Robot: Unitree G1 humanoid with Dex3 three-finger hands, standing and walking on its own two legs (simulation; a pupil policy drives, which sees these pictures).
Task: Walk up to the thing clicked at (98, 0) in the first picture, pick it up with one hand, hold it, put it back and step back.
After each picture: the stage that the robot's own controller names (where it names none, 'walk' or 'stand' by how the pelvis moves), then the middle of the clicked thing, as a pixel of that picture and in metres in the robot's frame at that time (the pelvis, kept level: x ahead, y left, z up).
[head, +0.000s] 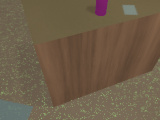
stand; out of the picture +0.91 -0.09 +0.08
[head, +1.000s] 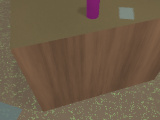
rise first; out of the picture +0.81 -0.02 +0.11
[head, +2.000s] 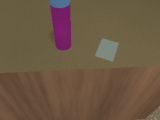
rise first; (61, 22) +0.55 +0.16 +0.10
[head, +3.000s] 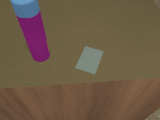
stand; (34, 31) +0.47 +0.20 +0.11
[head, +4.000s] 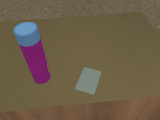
stand; (35, 56) +0.43 +0.20 +0.08
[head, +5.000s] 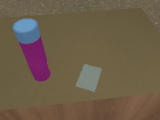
stand; (35, 54) +0.43 +0.19 +0.08
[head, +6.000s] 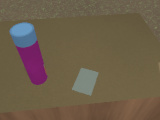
stand; (32, 57) +0.43 +0.21 +0.08
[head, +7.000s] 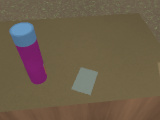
stand; (31, 57) +0.43 +0.21 +0.08
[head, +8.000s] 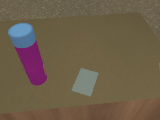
rise first; (31, 58) +0.42 +0.21 +0.08
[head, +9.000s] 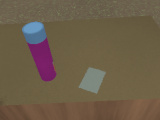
rise first; (42, 54) +0.44 +0.21 +0.08
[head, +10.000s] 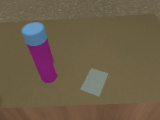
go down; (42, 56) +0.43 +0.20 +0.08
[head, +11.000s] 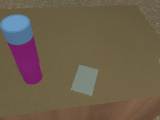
go down; (26, 55) +0.41 +0.19 +0.09
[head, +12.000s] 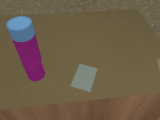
approach; (29, 53) +0.44 +0.19 +0.09
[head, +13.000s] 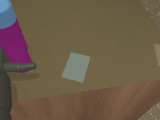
close; (13, 41) +0.44 +0.21 +0.12
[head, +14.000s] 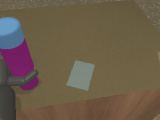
lift; (19, 59) +0.38 +0.20 +0.12
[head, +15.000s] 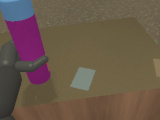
lift; (29, 44) +0.35 +0.16 +0.24
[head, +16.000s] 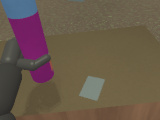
hold; (32, 42) +0.33 +0.15 +0.27
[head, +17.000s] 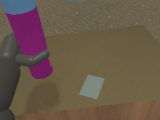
hold; (31, 38) +0.33 +0.15 +0.28
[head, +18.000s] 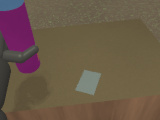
crouch; (18, 33) +0.35 +0.18 +0.28
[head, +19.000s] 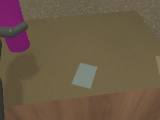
lower; (7, 11) +0.44 +0.22 +0.27
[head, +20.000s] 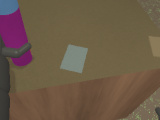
lower; (13, 32) +0.47 +0.20 +0.14
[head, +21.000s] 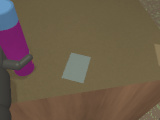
lower; (14, 44) +0.43 +0.21 +0.13
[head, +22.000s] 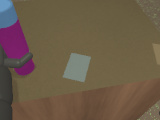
lower; (14, 43) +0.44 +0.21 +0.13
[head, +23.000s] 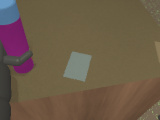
rest; (14, 40) +0.44 +0.20 +0.13
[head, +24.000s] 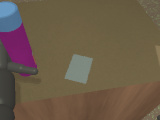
withdraw; (17, 45) +0.43 +0.20 +0.12
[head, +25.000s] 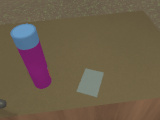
sink last; (34, 60) +0.40 +0.19 +0.10
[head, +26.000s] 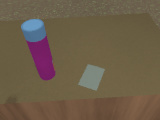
stand; (41, 53) +0.44 +0.20 +0.09
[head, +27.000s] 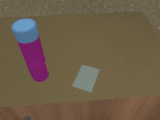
stand; (33, 54) +0.43 +0.21 +0.08
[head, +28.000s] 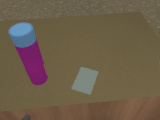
stand; (31, 57) +0.42 +0.21 +0.08
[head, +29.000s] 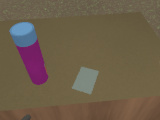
stand; (32, 57) +0.42 +0.21 +0.08
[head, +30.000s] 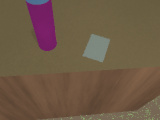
walk; (42, 19) +0.50 +0.15 +0.11
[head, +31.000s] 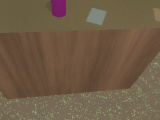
walk; out of the picture +0.74 +0.15 +0.10
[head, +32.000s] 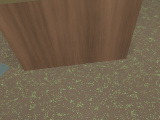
walk; out of the picture +1.12 +0.27 +0.10
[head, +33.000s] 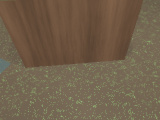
stand; out of the picture +1.19 +0.19 +0.09
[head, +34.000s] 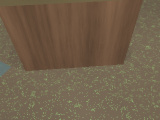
stand; out of the picture +1.20 +0.18 +0.08
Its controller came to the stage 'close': yes
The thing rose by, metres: 0.21
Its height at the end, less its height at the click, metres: +0.00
